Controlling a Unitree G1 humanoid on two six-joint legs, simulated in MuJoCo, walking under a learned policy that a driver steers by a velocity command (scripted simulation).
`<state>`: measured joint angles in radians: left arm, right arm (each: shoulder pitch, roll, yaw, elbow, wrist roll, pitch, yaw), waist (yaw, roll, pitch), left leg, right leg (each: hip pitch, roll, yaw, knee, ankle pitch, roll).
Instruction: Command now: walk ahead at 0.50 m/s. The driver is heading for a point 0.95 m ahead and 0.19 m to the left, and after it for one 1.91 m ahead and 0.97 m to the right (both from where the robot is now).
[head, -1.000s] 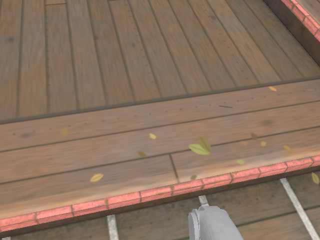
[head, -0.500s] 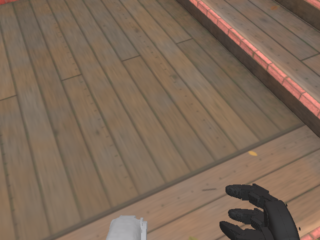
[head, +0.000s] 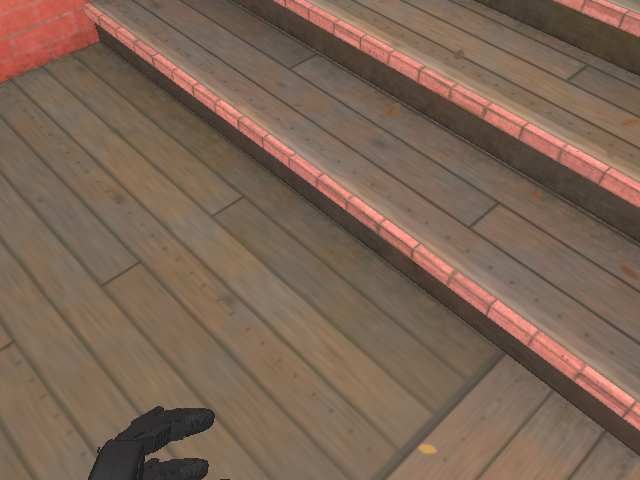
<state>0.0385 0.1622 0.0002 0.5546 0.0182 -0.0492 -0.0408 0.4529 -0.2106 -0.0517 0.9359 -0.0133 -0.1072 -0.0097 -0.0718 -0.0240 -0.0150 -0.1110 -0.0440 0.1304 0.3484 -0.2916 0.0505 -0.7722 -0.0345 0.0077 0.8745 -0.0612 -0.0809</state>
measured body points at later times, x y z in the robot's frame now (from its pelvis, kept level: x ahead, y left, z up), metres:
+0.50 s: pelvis +0.29 +0.00 +0.00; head +0.30 -0.01 +0.45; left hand +0.22 +0.25 -0.12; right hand +0.53 -0.19 -0.09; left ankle +0.41 +0.17 -0.68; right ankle +0.20 -0.10 -0.74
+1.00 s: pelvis +0.53 +0.13 +0.01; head +0.55 +0.15 +0.45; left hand +0.57 +0.41 -0.11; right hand +0.68 -0.10 -0.12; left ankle +0.48 +0.15 -0.74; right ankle +0.72 +0.04 -0.67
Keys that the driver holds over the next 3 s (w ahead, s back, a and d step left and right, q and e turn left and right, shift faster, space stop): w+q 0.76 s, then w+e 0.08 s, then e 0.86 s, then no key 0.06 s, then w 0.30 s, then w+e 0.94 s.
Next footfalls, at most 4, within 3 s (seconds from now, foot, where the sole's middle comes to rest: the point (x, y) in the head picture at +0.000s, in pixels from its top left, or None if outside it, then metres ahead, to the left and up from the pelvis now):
0.14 right None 0.24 -0.09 -0.78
0.66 left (234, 473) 0.52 0.17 -0.78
1.18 right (257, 363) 0.77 0.12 -0.78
1.72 left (178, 391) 0.71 0.30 -0.78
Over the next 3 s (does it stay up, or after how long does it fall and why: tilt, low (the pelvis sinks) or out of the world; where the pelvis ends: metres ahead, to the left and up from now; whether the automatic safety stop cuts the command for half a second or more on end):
stays up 1.10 0.08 0.00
